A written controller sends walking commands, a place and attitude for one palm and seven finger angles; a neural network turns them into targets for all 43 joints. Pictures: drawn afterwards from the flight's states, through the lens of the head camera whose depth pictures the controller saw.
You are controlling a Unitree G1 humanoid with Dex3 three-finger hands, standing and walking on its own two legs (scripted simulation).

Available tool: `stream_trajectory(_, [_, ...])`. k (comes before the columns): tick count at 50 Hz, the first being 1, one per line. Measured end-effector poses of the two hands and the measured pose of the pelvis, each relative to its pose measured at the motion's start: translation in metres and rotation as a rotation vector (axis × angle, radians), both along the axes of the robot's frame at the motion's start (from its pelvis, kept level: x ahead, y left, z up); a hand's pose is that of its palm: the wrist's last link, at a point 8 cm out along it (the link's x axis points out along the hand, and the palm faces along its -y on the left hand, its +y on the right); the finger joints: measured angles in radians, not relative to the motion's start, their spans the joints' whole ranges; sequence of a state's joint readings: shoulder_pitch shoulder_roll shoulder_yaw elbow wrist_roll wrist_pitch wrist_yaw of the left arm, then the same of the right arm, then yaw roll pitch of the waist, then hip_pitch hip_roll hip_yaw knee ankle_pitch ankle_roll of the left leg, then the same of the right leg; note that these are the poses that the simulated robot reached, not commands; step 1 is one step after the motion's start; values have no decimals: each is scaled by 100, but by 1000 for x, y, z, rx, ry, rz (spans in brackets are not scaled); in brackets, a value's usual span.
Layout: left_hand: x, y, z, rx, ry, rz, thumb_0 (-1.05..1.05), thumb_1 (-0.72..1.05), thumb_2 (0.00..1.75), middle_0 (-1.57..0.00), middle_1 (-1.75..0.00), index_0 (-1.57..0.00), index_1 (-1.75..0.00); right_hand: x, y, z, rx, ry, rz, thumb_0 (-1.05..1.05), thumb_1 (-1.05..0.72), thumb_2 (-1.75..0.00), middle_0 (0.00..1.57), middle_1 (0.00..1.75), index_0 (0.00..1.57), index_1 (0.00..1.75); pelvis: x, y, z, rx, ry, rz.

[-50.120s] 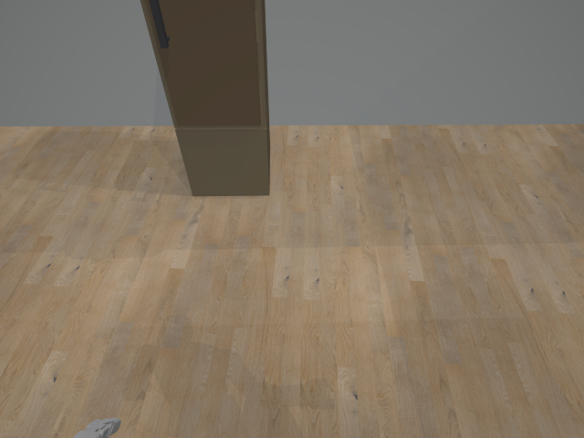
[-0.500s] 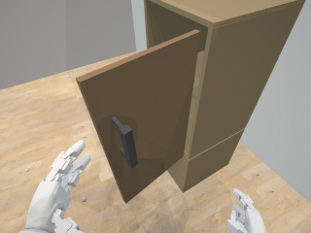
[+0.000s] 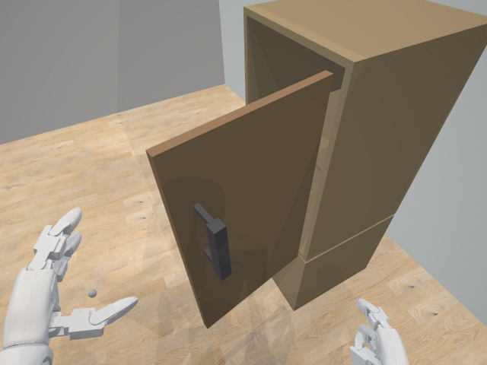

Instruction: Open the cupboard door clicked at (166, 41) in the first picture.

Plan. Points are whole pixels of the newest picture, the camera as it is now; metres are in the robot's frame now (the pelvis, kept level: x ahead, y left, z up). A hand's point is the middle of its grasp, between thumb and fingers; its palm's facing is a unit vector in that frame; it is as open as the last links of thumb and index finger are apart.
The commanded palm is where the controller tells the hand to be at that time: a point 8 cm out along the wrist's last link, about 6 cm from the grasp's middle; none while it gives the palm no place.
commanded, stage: draw the hand back to the body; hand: left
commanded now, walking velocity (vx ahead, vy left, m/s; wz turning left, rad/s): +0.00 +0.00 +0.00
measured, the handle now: (212, 242) +0.29 +0.09 +0.06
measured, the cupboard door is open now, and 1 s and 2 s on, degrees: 100 100 100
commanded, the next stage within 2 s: step back with the hand held close in 0.72 s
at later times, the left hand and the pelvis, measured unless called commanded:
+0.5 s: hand (68, 251) +0.20 +0.25 +0.16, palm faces +0.45 -0.81 -0.39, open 7.8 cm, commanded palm +0.15 +0.29 +0.18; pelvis +0.01 -0.01 +0.01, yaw -1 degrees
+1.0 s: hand (66, 255) +0.19 +0.24 +0.17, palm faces +0.41 -0.79 -0.45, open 7.4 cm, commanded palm +0.13 +0.28 +0.18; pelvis -0.01 -0.02 +0.01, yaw +0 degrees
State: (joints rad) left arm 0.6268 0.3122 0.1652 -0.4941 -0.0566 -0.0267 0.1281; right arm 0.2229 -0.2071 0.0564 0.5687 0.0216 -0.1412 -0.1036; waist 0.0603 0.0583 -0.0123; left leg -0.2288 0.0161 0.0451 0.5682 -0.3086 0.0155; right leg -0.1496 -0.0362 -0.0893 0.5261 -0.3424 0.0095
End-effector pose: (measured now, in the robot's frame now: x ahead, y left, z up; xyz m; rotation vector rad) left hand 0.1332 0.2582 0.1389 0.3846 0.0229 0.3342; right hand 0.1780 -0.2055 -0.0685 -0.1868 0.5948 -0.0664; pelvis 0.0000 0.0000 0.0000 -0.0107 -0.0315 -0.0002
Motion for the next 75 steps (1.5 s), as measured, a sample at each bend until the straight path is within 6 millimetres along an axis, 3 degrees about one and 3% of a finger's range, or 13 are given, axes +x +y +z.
stream_trajectory(10, [20, 15, 26, 61, -79, 33, 0, 36, 66, -19, -30, -19, -30, 6, -7, 0, -1, 36, -12, 2, -90, -90, 20, 30, 21, 30, 9, 0, 6, 7, -20, -12])
stream_trajectory(19, [26, 29, 43, 101, -130, 88, 1, 67, 80, -20, -30, -21, -30, 9, -21, 1, -15, 64, -24, 2, -90, -90, 20, 30, 20, 30, 11, -6, 9, 8, -31, -15])
stream_trajectory(25, [26, 24, 41, 81, -129, 96, 1, 81, 86, -20, -30, -21, -30, 8, -28, 0, -13, 75, -28, 1, -90, -90, 20, 30, 20, 30, 10, -10, 10, 10, -33, -15])
stream_trajectory(34, [20, 13, 38, 76, -112, 74, 2, 88, 89, -21, -30, -21, -30, 2, -35, -1, -13, 78, -36, 1, -90, -90, 20, 30, 20, 30, 6, -17, 11, 9, -44, -15])
stream_trajectory(48, [18, 19, 51, 146, -155, 67, 2, 89, 90, -21, -30, -21, -30, -10, -40, -2, -18, 111, -42, 1, -90, -90, 20, 30, 20, 30, -10, -22, 11, -6, -16, -5])
stream_trajectory(52, [18, 19, 41, 152, -100, 22, 1, 89, 90, -21, -30, -21, -30, -20, -44, -2, -35, 141, -80, 1, -90, -90, 20, 30, 21, 30, -17, -15, 10, -8, 15, -17])
stream_trajectory(58, [10, 23, 26, 146, -19, -49, 2, 89, 90, -21, -30, -22, -30, -43, -44, -1, -67, 180, -145, 1, -90, -90, 20, 30, 20, 30, -30, -2, 8, -6, 34, -33])
stream_trajectory(64, [-5, 41, 39, 197, -111, -64, 2, 89, 90, -21, -30, -22, -30, -65, -31, 3, -93, 181, -150, 1, -90, -90, 20, 30, 20, 30, -48, 9, 4, -8, 32, -33])
stream_trajectory(75, [-59, 54, 43, 234, -198, 4, 1, 89, 90, -21, -30, -22, -30, -94, -6, -5, -54, 111, -75, 1, -90, -90, 20, 30, 21, 30, -87, 15, -7, -19, 12, -5])
